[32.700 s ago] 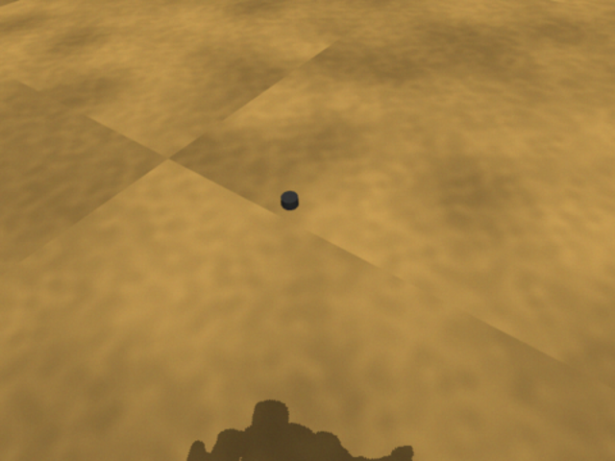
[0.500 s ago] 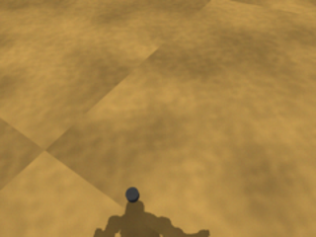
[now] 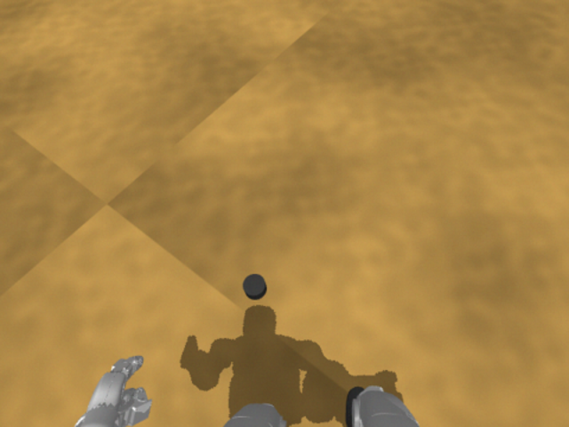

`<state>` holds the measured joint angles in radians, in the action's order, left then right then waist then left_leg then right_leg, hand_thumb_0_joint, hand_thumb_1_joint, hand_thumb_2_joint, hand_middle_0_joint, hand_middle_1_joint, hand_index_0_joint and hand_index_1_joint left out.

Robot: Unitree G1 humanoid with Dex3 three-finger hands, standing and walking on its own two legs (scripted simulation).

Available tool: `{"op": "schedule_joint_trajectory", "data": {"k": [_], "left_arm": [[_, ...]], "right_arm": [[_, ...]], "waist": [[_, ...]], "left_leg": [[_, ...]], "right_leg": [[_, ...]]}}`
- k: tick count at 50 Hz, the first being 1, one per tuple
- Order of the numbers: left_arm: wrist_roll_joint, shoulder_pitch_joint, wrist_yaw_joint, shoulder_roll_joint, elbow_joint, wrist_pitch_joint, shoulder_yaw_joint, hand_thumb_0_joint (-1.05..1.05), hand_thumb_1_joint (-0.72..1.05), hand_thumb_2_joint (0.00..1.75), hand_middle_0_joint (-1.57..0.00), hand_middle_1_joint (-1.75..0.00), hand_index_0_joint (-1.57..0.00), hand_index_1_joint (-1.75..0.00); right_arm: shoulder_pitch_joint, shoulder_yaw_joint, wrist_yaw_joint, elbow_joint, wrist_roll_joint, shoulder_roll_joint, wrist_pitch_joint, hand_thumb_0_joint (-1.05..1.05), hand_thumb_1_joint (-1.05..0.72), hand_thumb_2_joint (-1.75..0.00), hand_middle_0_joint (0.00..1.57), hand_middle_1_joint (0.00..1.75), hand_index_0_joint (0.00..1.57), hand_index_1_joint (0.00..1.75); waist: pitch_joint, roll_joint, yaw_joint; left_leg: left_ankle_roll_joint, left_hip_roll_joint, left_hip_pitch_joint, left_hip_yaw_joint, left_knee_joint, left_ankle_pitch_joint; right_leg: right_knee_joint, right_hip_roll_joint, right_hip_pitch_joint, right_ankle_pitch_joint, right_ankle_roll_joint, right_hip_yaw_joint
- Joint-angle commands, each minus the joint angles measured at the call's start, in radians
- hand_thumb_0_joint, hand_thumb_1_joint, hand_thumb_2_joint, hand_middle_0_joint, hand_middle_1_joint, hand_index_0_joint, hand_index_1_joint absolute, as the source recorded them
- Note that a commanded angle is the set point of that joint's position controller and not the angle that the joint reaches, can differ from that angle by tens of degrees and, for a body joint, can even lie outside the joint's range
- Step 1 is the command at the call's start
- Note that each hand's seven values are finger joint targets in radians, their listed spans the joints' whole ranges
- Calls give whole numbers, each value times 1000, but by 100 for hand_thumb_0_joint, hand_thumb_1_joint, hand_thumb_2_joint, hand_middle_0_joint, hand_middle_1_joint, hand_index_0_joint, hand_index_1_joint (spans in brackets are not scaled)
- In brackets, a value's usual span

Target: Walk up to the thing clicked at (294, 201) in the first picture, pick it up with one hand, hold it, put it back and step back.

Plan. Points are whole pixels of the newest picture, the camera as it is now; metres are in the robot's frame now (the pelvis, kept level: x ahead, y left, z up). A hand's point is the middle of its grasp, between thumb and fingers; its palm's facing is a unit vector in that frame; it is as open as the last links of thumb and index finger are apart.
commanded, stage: step back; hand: left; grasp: from above
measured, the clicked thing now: (254, 286) +0.54 +0.20 -0.73
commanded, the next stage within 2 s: none
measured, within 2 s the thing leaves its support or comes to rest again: neither
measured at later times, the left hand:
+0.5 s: hand out of the picture +0.01 +0.28 -0.14, palm faces -0.11 -0.91 -0.40, open 7.4 cm
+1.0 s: hand out of the picture -0.10 +0.33 -0.14, palm faces -0.09 -0.94 -0.34, open 7.4 cm
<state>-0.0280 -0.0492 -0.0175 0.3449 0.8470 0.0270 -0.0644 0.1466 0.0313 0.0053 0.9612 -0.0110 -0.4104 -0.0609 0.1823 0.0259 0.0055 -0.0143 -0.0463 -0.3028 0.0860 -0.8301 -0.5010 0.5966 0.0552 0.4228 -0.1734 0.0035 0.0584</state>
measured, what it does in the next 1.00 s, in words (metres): walks backwards: left foot, then right foot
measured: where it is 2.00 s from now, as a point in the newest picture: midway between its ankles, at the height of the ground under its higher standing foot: outside the picture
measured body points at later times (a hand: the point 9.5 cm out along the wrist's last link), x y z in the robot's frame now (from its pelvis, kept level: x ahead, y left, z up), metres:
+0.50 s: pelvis -0.10 +0.03 +0.00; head -0.04 +0.01 +0.44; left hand +0.01 +0.33 -0.11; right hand +0.00 -0.29 -0.12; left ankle -0.05 +0.12 -0.71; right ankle -0.10 -0.09 -0.72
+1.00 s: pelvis -0.24 +0.08 +0.02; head -0.17 +0.11 +0.46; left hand -0.09 +0.38 -0.12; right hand -0.18 -0.24 -0.08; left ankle -0.19 +0.18 -0.72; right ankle -0.29 -0.09 -0.62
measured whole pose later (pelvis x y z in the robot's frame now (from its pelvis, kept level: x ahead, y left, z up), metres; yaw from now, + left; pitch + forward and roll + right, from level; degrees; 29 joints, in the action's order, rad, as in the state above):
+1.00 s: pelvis -0.24 +0.08 +0.02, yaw -6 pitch -1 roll -2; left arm -0.02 -0.15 0.00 0.41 0.80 0.08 -0.10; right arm 0.18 0.04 0.01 0.87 -0.04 -0.35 -0.02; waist 0.16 -0.05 0.01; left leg 0.02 0.02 -0.28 0.03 -0.53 -0.23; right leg 1.21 -0.13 0.47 -0.46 0.01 -0.19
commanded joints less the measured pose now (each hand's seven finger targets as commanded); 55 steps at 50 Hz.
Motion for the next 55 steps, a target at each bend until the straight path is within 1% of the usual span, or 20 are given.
{"op": "schedule_joint_trajectory", "data": {"k": [1,3,4,5,8,15,21,22,23,24,25,29,35,38,39,40,41,42,45,55], "left_arm": [[20,-22,-15,298,-72,10,-71,0,90,90,-20,-30,-20,-30],[28,-47,-11,200,-100,12,-46,0,90,90,-20,-30,-20,-30],[20,41,-25,234,-103,11,-66,0,90,90,-20,-30,-20,-30],[7,66,-30,250,-93,10,-71,0,90,90,-20,-30,-20,-30],[36,-75,-21,214,-53,10,-60,0,90,90,-20,-30,-20,-30],[19,-76,-18,191,-83,-12,-46,0,90,90,-20,-30,-20,-30],[-4,-204,-13,199,-17,-34,-56,0,90,90,-20,-30,-20,-30],[-13,-204,-14,241,-22,-42,-65,0,90,90,-20,-30,-20,-30],[-17,-190,-10,299,-33,-44,-82,0,90,90,-20,-30,-20,-30],[-10,-123,-8,373,-63,-38,-90,0,90,90,-20,-30,-20,-30],[-16,-80,-10,363,-98,-42,-91,0,90,90,-20,-30,-20,-30],[-4,-46,-18,253,-134,-33,-75,0,90,90,-20,-30,-20,-30],[-11,-105,-19,254,-154,-3,-74,0,90,90,-20,-30,-20,-30],[11,-71,-6,250,-169,24,-59,0,90,90,-20,-30,-20,-30],[13,-98,-2,214,-175,28,-52,0,90,90,-20,-30,-20,-30],[17,-87,-5,189,-184,24,-47,0,90,90,-20,-30,-20,-30],[-2,-1,-21,240,-184,22,-72,0,90,90,-20,-30,-20,-30],[-5,9,-19,270,-170,22,-78,0,90,90,-20,-30,-20,-30],[22,-147,-6,231,-110,27,-77,0,90,90,-20,-30,-20,-30],[2,-144,6,211,-123,8,-64,0,90,90,-20,-30,-20,-30]], "right_arm": [[134,60,11,-34,-19,-161,39,0,-90,-90,20,30,20,30],[86,94,5,-68,-46,-294,42,0,-90,-90,20,30,20,30],[38,106,-2,-91,-36,-367,39,0,-90,-90,20,30,20,30],[8,105,4,-103,-35,-350,44,0,-90,-90,20,30,20,30],[-93,63,23,-135,-38,-196,48,0,-90,-90,20,30,20,30],[41,76,32,-142,-11,-187,40,0,-90,-90,20,30,20,30],[-51,75,15,-174,15,-200,20,0,-90,-90,20,30,20,30],[-55,66,14,-181,23,-174,23,0,-90,-90,20,30,20,30],[-59,56,10,-192,27,-145,24,0,-90,-90,20,30,20,30],[-94,62,19,-192,24,-145,14,0,-90,-90,20,30,20,30],[-59,75,21,-174,18,-179,9,0,-90,-90,20,30,20,30],[22,63,16,-136,22,-172,23,0,-90,-90,20,30,20,30],[48,51,27,-157,5,-142,47,0,-90,-90,20,30,20,30],[115,74,26,-120,-18,-148,60,0,-90,-90,20,30,20,30],[101,89,27,-129,-34,-198,64,0,-90,-90,20,30,20,30],[52,111,17,-147,-42,-323,60,0,-90,-90,20,30,20,30],[35,122,15,-169,-28,-374,61,0,-90,-90,20,30,20,30],[-11,115,22,-171,-27,-338,70,0,-90,-90,20,30,20,30],[-101,79,30,-190,-32,-209,75,0,-90,-90,20,30,20,30],[29,102,34,-203,-20,-236,60,0,-90,-90,20,30,20,30]], "waist": [[-288,-201,-33],[-277,187,-19],[-231,250,-72],[-187,238,-79],[-173,106,36],[-222,129,-56],[-261,74,7],[-283,-4,4],[-258,-182,4],[-194,-320,36],[-147,-284,22],[-195,-140,-3],[-265,-248,28],[-251,-193,-13],[-263,-74,-3],[-219,191,-7],[-183,227,-75],[-141,176,-46],[-147,83,63],[-279,175,-32]], "left_leg": [[31,19,85,-100,427,304],[126,322,227,327,495,548],[275,406,71,419,516,574],[325,438,-32,460,540,542],[158,229,175,94,386,842],[243,272,388,111,311,873],[169,246,159,92,217,560],[127,207,56,74,186,424],[63,84,-108,18,61,223],[24,-34,-85,-29,-173,-108],[8,-16,-45,62,-320,-144],[-5,-78,-110,60,-381,-28],[-8,27,-101,-31,173,20],[7,19,103,-76,475,363],[44,148,181,107,487,389],[153,370,185,405,532,486],[307,492,-21,525,570,448],[325,498,-81,513,570,437],[190,271,68,122,440,668],[245,312,287,119,322,674]], "right_leg": [[-3,182,-279,336,-140,-194],[217,-56,45,-171,-29,-49],[390,-152,49,-478,-11,-147],[541,-145,16,-487,-10,-225],[616,-164,161,-321,-34,-251],[300,-119,106,-323,27,-161],[-211,-84,-243,36,-25,-80],[-192,-20,-326,148,-47,-185],[-210,128,-349,201,-128,-403],[-276,316,-147,234,-302,-580],[-276,345,-52,248,-329,-619],[-166,171,-184,404,-235,-300],[-52,144,-415,390,-189,-275],[62,79,-250,236,-111,-232],[132,11,-107,48,-73,-207],[297,-173,126,-353,-28,-135],[486,-154,34,-491,-8,-242],[610,-120,14,-440,-10,-284],[708,-172,105,-290,-25,-284],[154,-54,-26,-323,29,-152]]}}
